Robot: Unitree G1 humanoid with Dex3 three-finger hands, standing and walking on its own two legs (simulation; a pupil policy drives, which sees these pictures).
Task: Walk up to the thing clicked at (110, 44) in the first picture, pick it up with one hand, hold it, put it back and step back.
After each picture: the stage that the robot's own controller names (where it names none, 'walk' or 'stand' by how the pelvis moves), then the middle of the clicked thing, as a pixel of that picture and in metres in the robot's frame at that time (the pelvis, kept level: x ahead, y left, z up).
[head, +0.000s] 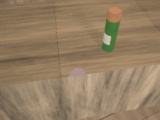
stand; (111, 31) +0.71 -0.12 -0.04
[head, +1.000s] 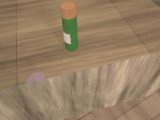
rise first; (70, 29) +0.65 +0.12 -0.01
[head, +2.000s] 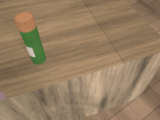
stand; (32, 41) +0.55 +0.26 +0.00
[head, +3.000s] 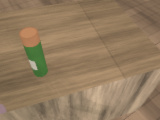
stand; (35, 54) +0.51 +0.24 -0.02
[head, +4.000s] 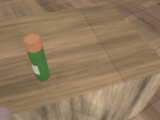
stand; (38, 59) +0.52 +0.23 -0.04
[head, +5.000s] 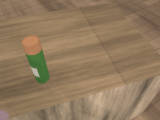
stand; (37, 62) +0.50 +0.23 -0.04
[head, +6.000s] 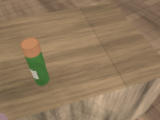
stand; (36, 64) +0.49 +0.24 -0.04
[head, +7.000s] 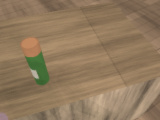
stand; (37, 63) +0.49 +0.24 -0.04
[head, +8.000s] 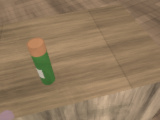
rise first; (42, 63) +0.49 +0.25 -0.04
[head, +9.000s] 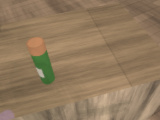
go down; (42, 62) +0.50 +0.24 -0.04
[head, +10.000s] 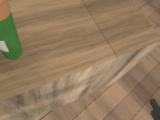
go down; (4, 31) +0.50 +0.23 +0.03
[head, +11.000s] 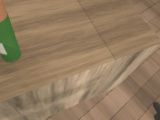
go down; (2, 33) +0.50 +0.24 +0.04
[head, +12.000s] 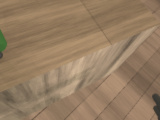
close in; out of the picture +0.51 +0.25 +0.07
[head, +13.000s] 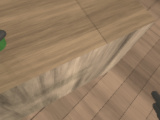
lift; out of the picture +0.52 +0.23 +0.07
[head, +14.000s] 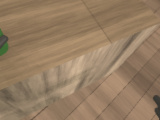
lift; out of the picture +0.50 +0.24 +0.08
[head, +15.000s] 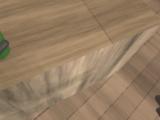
lift; out of the picture +0.49 +0.24 +0.08
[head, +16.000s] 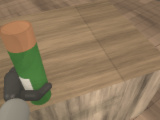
lift; (30, 68) +0.32 +0.17 +0.16
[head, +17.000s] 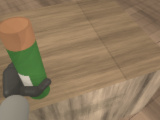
hold; (29, 64) +0.33 +0.17 +0.15
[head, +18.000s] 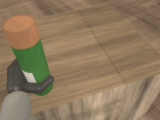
crouch; (33, 62) +0.33 +0.16 +0.18
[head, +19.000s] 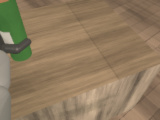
crouch; (10, 24) +0.45 +0.21 +0.20
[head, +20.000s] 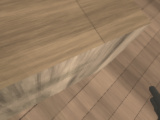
lower; out of the picture +0.53 +0.25 +0.06
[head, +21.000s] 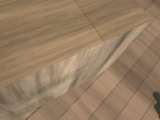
lower; out of the picture +0.52 +0.25 +0.08
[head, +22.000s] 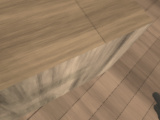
lower; out of the picture +0.52 +0.25 +0.08
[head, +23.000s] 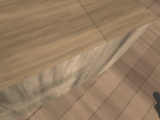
lower; out of the picture +0.52 +0.25 +0.08
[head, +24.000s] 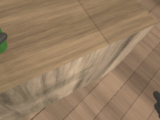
loosen; out of the picture +0.51 +0.23 +0.07
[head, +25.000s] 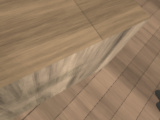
withdraw; out of the picture +0.51 +0.24 +0.08
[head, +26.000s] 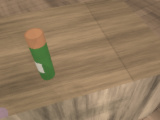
sink last; (41, 56) +0.49 +0.22 +0.01
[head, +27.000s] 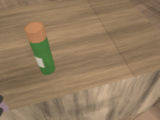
stand; (42, 51) +0.50 +0.22 +0.01
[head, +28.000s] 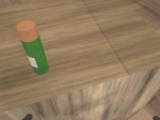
stand; (34, 50) +0.50 +0.23 +0.02
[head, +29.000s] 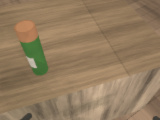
stand; (34, 51) +0.49 +0.23 +0.03
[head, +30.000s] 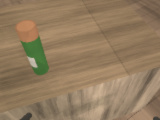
stand; (34, 50) +0.50 +0.23 +0.03
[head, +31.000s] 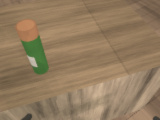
stand; (34, 50) +0.50 +0.23 +0.03
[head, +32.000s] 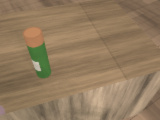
stand; (39, 55) +0.51 +0.22 +0.00
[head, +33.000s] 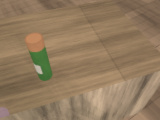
walk; (40, 59) +0.51 +0.22 -0.04
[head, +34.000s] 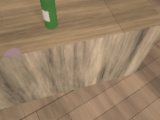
walk; (48, 6) +0.75 +0.22 -0.02
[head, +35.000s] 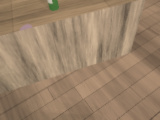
stand; out of the picture +1.06 +0.29 -0.02
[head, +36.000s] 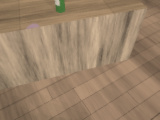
stand; out of the picture +1.10 +0.22 -0.04
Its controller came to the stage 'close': yes
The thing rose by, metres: 0.23
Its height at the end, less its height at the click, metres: +0.00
